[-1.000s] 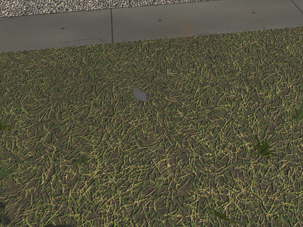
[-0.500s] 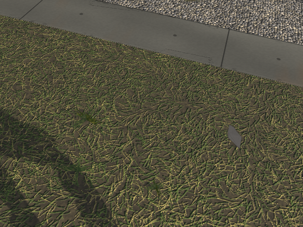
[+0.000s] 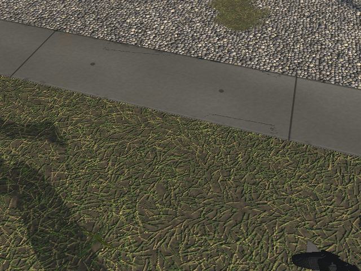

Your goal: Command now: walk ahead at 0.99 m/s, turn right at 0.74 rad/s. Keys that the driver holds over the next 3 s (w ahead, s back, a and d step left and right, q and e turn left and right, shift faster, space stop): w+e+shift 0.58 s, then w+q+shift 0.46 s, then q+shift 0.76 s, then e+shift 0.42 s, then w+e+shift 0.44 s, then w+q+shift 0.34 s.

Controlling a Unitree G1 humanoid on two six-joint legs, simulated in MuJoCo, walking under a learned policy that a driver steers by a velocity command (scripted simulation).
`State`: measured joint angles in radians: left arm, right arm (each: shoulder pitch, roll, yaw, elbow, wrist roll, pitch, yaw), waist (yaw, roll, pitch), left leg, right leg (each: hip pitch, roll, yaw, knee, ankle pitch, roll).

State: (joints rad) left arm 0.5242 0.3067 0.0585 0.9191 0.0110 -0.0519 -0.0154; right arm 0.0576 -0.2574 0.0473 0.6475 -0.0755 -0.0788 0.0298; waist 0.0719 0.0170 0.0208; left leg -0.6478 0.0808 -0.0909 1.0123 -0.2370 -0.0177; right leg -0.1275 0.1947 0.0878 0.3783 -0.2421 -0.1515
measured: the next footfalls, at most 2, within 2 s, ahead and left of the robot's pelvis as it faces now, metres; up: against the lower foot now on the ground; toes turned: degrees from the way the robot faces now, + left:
left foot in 0.18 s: +0.40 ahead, +0.17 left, +0.00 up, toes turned -13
right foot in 0.62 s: +0.71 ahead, -0.16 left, +0.00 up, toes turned -38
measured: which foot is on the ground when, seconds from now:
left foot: up 0.00-0.16, down 0.18-0.62, up 0.64-1.00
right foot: down 0.00-0.20, up 0.22-0.60, down 0.62-1.00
